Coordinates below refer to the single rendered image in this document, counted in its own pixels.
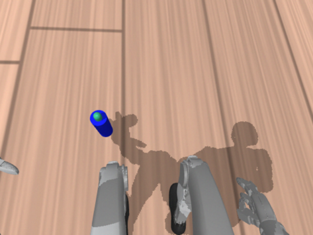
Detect bottle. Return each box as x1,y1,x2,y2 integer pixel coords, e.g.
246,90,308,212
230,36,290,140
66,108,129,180
90,110,113,137

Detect right robot hand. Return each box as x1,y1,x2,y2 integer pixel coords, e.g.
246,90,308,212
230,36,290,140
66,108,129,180
236,177,277,228

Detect right robot arm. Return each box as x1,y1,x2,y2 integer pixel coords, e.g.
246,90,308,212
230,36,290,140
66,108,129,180
259,220,289,235

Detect right robot foot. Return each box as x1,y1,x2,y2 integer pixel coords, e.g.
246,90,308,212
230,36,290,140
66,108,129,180
169,183,186,235

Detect left robot hand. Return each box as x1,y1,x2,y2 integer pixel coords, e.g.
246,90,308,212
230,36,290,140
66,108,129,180
0,157,19,175

